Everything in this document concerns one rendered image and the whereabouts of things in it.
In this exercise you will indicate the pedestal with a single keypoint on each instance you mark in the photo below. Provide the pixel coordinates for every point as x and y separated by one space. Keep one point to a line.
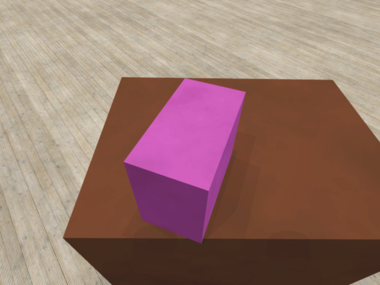
299 203

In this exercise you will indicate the carton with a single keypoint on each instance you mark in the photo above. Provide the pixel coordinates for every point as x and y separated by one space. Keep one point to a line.
177 167

